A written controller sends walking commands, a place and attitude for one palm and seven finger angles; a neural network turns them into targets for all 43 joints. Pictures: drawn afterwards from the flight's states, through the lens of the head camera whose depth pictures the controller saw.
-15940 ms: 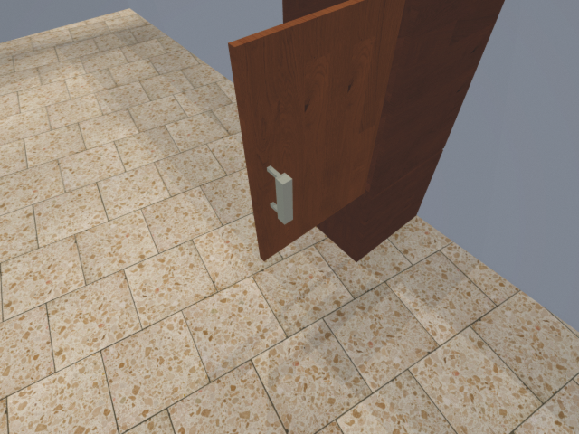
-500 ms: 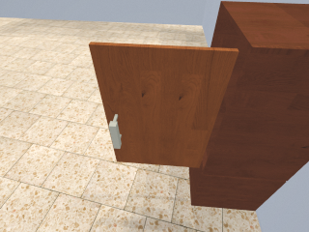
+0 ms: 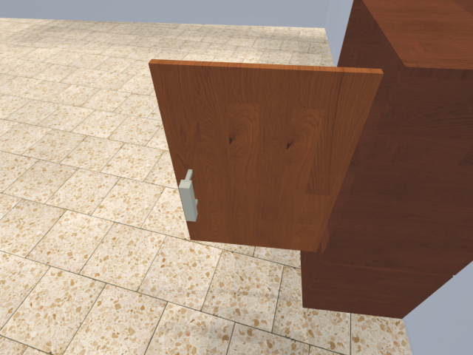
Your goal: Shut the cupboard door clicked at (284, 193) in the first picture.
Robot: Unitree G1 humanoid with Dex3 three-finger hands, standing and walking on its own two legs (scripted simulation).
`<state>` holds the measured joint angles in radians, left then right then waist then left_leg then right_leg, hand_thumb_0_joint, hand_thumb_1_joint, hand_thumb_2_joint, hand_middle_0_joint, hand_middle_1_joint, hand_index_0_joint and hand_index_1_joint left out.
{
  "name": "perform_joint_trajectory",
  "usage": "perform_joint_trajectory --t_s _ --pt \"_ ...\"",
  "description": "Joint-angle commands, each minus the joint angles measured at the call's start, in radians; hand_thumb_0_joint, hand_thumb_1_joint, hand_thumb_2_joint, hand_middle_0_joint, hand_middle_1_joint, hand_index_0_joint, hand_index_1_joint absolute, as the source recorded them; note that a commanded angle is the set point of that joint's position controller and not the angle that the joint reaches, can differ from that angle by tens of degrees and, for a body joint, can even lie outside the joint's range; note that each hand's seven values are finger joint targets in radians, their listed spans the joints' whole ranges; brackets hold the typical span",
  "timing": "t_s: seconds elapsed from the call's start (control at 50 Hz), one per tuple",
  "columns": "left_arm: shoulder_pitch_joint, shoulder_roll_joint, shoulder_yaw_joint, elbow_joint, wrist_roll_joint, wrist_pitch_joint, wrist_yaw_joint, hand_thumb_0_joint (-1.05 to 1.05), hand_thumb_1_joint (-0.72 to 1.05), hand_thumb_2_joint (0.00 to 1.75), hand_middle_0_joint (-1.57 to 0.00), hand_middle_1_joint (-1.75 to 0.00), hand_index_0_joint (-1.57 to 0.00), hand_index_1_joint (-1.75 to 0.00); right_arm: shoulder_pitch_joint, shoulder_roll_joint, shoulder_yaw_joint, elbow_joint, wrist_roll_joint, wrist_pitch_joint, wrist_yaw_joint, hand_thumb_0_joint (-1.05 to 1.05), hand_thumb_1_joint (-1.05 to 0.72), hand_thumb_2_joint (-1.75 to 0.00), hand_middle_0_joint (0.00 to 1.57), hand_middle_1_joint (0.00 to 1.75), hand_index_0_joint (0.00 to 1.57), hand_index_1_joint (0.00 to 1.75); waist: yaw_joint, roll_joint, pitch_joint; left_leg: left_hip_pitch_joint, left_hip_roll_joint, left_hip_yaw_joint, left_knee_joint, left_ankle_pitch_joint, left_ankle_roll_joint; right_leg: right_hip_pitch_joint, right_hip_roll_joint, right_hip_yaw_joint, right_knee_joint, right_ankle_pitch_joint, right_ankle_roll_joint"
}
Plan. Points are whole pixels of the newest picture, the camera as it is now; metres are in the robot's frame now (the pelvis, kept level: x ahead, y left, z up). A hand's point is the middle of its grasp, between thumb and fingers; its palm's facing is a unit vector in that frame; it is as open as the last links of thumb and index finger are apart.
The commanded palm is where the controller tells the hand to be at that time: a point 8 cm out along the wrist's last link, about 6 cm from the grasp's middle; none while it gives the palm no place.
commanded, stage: look again from close up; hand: left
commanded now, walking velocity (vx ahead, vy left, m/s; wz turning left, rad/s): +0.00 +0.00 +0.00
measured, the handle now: (190, 195) +0.50 +0.15 -0.07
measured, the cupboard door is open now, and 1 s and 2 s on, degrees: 90 90 90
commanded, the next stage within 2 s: raise the hand and make a fist in 0.60 s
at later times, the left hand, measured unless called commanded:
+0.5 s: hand out of the picture +0.10 +0.17 -0.15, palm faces -0.01 -0.96 -0.27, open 7.4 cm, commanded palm none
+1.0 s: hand (160, 297) +0.22 +0.15 -0.03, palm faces +0.05 -1.00 -0.02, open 6.8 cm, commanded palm +0.16 +0.21 -0.07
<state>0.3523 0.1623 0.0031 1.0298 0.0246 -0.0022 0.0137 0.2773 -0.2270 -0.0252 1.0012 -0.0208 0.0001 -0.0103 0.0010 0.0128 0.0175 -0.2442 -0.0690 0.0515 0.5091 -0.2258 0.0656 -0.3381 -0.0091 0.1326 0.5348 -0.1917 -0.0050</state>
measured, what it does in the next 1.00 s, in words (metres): lowers itself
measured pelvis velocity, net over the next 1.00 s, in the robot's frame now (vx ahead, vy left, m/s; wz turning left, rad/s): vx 0.04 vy -0.05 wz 0.09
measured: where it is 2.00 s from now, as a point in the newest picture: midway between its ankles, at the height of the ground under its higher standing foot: outside the picture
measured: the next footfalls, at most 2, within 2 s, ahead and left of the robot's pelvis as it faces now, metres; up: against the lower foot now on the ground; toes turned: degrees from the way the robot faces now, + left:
none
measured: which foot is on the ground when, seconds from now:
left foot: down 0.00-1.00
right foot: down 0.00-1.00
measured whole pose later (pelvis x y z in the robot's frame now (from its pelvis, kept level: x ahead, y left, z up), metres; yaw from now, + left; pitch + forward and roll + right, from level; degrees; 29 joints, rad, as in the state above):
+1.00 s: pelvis +0.04 -0.05 -0.05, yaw +5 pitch +9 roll +1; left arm 0.35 0.21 0.15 0.29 -0.28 -0.58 -0.36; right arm 0.18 -0.26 -0.05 0.59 0.01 -0.32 -0.02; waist -0.02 -0.03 -0.13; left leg -0.66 -0.05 -0.04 0.97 -0.47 -0.01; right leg -0.73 0.01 0.03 0.99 -0.42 -0.02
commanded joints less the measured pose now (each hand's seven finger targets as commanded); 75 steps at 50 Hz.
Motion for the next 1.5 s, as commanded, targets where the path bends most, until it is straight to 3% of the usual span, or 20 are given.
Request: perform_joint_trajectory --t_s 0.0,0.18,0.42,0.66,0.68,0.7,0.72,0.74,0.76,0.78,0.84,0.9,0.98,1.06,1.1,1.2,1.26,1.32,1.38,1.48 --pt "0.01 0.151 0.032 -0.041 0.001 -0.024 0.013 0.0 0.9 0.9 -0.2 -0.3 -0.2 -0.3 -0.02 -0.125 -0.027 -0.054 0.004 -0.036 -0.005 0.0 -0.9 -0.9 0.2 0.3 0.2 0.3 0.002 0.014 0.07 -0.102 0.157 -0.217 -0.248 -0.297 -0.005 0.026 -0.024 0.058 -0.088 -0.137 -0.054" --pt "-0.052 0.179 0.032 -0.048 -0.004 -0.024 0.013 0.0 0.9 0.9 -0.2 -0.3 -0.2 -0.3 0.01 -0.131 -0.023 -0.023 0.003 -0.035 -0.006 0.0 -0.9 -0.9 0.2 0.3 0.2 0.3 -0.012 -0.017 0.069 -0.066 0.142 -0.196 -0.229 -0.244 -0.015 0.021 -0.043 0.082 -0.139 -0.164 -0.052" --pt "-0.11 0.203 0.022 -0.039 -0.016 -0.037 0.018 0.0 0.9 0.9 -0.2 -0.3 -0.2 -0.3 0.012 -0.134 -0.008 0.019 0.01 -0.049 -0.012 0.0 -0.9 -0.9 0.2 0.3 0.2 0.3 -0.018 -0.035 -0.042 0.067 0.146 -0.136 -0.163 0.097 -0.034 0.135 -0.066 0.075 -0.119 0.162 -0.049" --pt "-0.14 0.221 0.022 -0.032 -0.017 -0.037 0.02 0.0 0.9 0.9 -0.2 -0.3 -0.2 -0.3 -0.026 -0.136 -0.005 0.04 0.009 -0.039 -0.016 0.0 -0.9 -0.9 0.2 0.3 0.2 0.3 -0.017 -0.036 -0.029 0.101 0.147 -0.115 -0.155 0.137 -0.048 0.17 -0.074 0.078 -0.136 0.261 -0.05" --pt "0.002 0.173 0.026 0.017 -0.016 -0.044 0.059 0.0 0.9 0.9 -0.2 -0.3 -0.2 -0.3 -0.104 -0.114 -0.008 -0.019 0.025 -0.037 -0.008 0.0 -0.9 -0.9 0.2 0.3 0.2 0.3 0.038 -0.071 -0.089 0.075 0.185 -0.041 0.017 0.072 -0.067 0.23 -0.129 0.066 -0.113 0.451 -0.007" --pt "-0.887 0.907 0.624 -1.474 -0.152 -0.343 0.038 0.0 0.9 0.9 -0.2 -0.3 -0.2 -0.3 0.024 -0.282 -0.088 -0.334 -0.004 -0.203 -0.143 0.0 -0.9 -0.9 0.2 0.3 0.2 0.3 -0.089 -0.078 -0.351 0.313 0.128 -0.078 0.13 0.281 -0.009 0.265 -0.089 -0.008 0.041 0.245 -0.021" --pt "-0.161 0.26 0.111 -1.061 -0.143 -0.229 0.016 0.0 0.9 0.9 -0.22 -0.32 -0.22 -0.32 -0.175 -0.129 -0.001 -0.33 0.066 -0.254 -0.142 0.0 -0.9 -0.9 0.2 0.3 0.2 0.3 -0.021 0.224 -0.461 0.168 0.028 -0.026 0.118 0.301 -0.034 0.183 0.001 -0.1 0.201 0.185 -0.019" --pt "-0.123 0.284 0.193 -1.111 -0.202 -0.191 0.045 0.0 0.9 0.9 -0.24 -0.34 -0.24 -0.34 -0.192 -0.159 0.018 -0.332 0.057 -0.288 -0.122 0.0 -0.9 -0.9 0.2 0.3 0.2 0.3 0.034 0.217 -0.476 0.166 0.05 -0.044 0.082 0.404 -0.062 0.186 -0.001 -0.146 0.1 0.212 -0.032" --pt "0.086 0.023 0.096 -0.894 -0.198 -0.116 0.006 0.0 0.9 0.9 -0.25 -0.36 -0.25 -0.36 -0.149 -0.068 0.0 -0.334 0.049 -0.313 -0.082 0.0 -0.9 -0.9 0.2 0.3 0.2 0.3 0.001 0.191 -0.238 0.067 0.071 -0.046 0.023 0.367 -0.069 0.043 0.001 -0.173 0.031 0.16 -0.021" --pt "-0.125 0.119 0.132 -1.003 -0.223 -0.164 -0.009 0.0 0.9 0.9 -0.27 -0.38 -0.27 -0.38 -0.118 -0.131 -0.027 -0.369 0.057 -0.328 -0.065 0.0 -0.9 -0.9 0.2 0.3 0.2 0.3 -0.043 0.148 -0.093 -0.055 0.054 -0.087 0.054 0.168 -0.083 -0.041 -0.001 -0.162 0.037 0.067 -0.016" --pt "0.199 0.052 0.177 -0.654 -0.274 -0.332 -0.145 0.0 0.9 0.9 -0.33 -0.44 -0.33 -0.44 -0.128 -0.117 -0.052 -0.415 0.047 -0.344 -0.051 0.0 -0.9 -0.9 0.2 0.3 0.2 0.3 -0.002 -0.235 0.161 -0.375 0.025 -0.076 0.18 -0.128 -0.072 -0.262 -0.005 -0.157 0.078 -0.237 -0.012" --pt "0.26 0.069 0.174 -0.705 -0.321 -0.565 -0.344 0.0 0.9 0.9 -0.38 -0.5 -0.38 -0.5 -0.134 -0.137 -0.07 -0.505 0.032 -0.359 -0.02 0.0 -0.9 -0.9 0.2 0.3 0.2 0.3 0.03 -0.318 -0.02 -0.524 0.008 -0.056 0.359 -0.191 -0.081 -0.314 -0.026 -0.076 0.209 -0.274 -0.005" --pt "0.081 0.214 0.213 -0.795 -0.317 -0.725 -0.556 0.0 0.9 0.9 -0.46 -0.58 -0.46 -0.58 -0.143 -0.154 -0.07 -0.596 0.042 -0.373 -0.001 0.0 -0.9 -0.9 0.2 0.3 0.2 0.3 0.022 -0.099 -0.269 -0.648 0.004 -0.046 0.561 -0.176 -0.065 -0.381 -0.033 -0.016 0.424 -0.211 -0.023" --pt "-0.166 0.318 0.313 -1.198 -0.425 -0.746 -0.549 0.0 0.9 0.9 -0.53 -0.66 -0.53 -0.66 -0.152 -0.152 -0.061 -0.66 0.035 -0.369 -0.024 0.0 -0.9 -0.9 0.2 0.3 0.2 0.3 0.038 0.107 -0.504 -0.648 0.025 -0.055 0.665 -0.168 -0.041 -0.449 0.004 -0.019 0.554 -0.302 -0.032" --pt "-0.163 0.279 0.285 -1.311 -0.445 -0.732 -0.512 0.0 0.9 0.9 -0.57 -0.7 -0.57 -0.7 -0.147 -0.147 -0.049 -0.651 0.037 -0.362 -0.034 0.0 -0.9 -0.9 0.2 0.3 0.2 0.3 0.024 0.151 -0.504 -0.612 0.032 -0.077 0.667 -0.15 -0.032 -0.477 0.024 -0.058 0.579 -0.255 -0.036" --pt "-0.08 0.216 0.151 -1.368 -0.38 -0.555 -0.477 0.0 0.9 0.9 -0.66 -0.8 -0.66 -0.8 -0.13 -0.16 -0.042 -0.632 0.052 -0.323 -0.05 0.0 -0.9 -0.9 0.2 0.3 0.2 0.3 -0.021 0.123 -0.435 -0.635 0.046 -0.104 0.663 -0.144 -0.023 -0.541 0.042 -0.122 0.587 -0.218 -0.032" --pt "0.037 0.197 0.128 -1.239 -0.336 -0.376 -0.492 0.0 0.9 0.9 -0.71 -0.86 -0.71 -0.86 -0.122 -0.161 -0.042 -0.652 0.076 -0.279 -0.053 0.0 -0.9 -0.9 0.2 0.3 0.2 0.3 -0.016 -0.015 -0.382 -0.704 0.054 -0.126 0.62 -0.195 -0.028 -0.535 0.044 -0.147 0.553 -0.271 -0.021" --pt "0.092 0.235 0.188 -1.229 -0.335 -0.253 -0.478 0.0 0.9 0.9 -0.77 -0.92 -0.77 -0.92 -0.149 -0.155 -0.04 -0.698 0.088 -0.25 -0.05 0.0 -0.9 -0.9 0.2 0.3 0.2 0.3 0.016 -0.038 -0.381 -0.728 0.047 -0.131 0.571 -0.249 -0.037 -0.516 0.032 -0.161 0.541 -0.325 -0.017" --pt "0.087 0.254 0.287 -1.283 -0.384 -0.267 -0.42 0.0 0.9 0.9 -0.82 -0.98 -0.82 -0.98 -0.159 -0.136 -0.033 -0.717 0.077 -0.242 -0.055 0.0 -0.9 -0.9 0.2 0.3 0.2 0.3 0.049 -0.053 -0.425 -0.727 0.044 -0.132 0.566 -0.233 -0.051 -0.501 0.035 -0.179 0.575 -0.325 -0.022" --pt "0.029 0.218 0.237 -1.366 -0.391 -0.441 -0.348 0.0 0.9 0.9 -0.92 -1.08 -0.92 -1.08 -0.127 -0.127 -0.022 -0.695 0.055 -0.276 -0.052 0.0 -0.9 -0.9 0.2 0.3 0.2 0.3 0.032 0.026 -0.423 -0.723 0.044 -0.135 0.587 -0.253 -0.062 -0.578 0.038 -0.178 0.618 -0.332 -0.034"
